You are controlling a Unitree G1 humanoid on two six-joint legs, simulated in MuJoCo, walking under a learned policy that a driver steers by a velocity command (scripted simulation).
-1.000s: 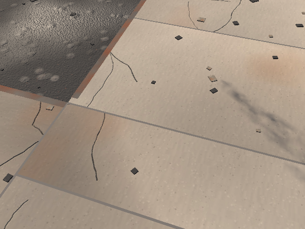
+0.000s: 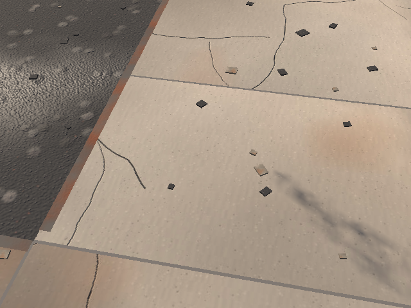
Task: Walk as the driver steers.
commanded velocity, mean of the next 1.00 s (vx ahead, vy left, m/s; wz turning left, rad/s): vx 0.50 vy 0.00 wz -0.55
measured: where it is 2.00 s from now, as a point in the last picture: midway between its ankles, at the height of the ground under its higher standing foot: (331, 204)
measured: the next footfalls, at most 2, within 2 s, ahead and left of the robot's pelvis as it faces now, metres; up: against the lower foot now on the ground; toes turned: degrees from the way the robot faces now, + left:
right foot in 0.34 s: +0.33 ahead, -0.18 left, +0.00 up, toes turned -14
left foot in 0.82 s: +0.66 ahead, -0.09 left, +0.00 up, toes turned -31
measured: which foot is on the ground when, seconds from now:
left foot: down 0.00-0.32, up 0.34-0.80, down 0.82-1.00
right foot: up 0.00-0.32, down 0.34-0.82, up 0.84-1.00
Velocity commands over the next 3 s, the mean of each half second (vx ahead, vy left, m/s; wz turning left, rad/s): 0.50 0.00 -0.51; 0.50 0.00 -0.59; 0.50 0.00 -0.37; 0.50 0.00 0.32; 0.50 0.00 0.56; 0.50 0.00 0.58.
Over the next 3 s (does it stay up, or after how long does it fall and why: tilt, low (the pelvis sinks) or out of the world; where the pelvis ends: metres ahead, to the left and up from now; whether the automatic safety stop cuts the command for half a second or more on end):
stays up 1.46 -0.63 -0.03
